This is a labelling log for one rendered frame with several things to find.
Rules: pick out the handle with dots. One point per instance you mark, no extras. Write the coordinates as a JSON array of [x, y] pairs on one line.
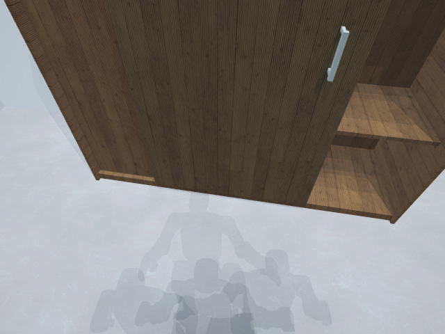
[[332, 71]]

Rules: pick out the wardrobe door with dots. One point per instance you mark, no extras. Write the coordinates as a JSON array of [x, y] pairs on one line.
[[232, 95], [79, 40]]

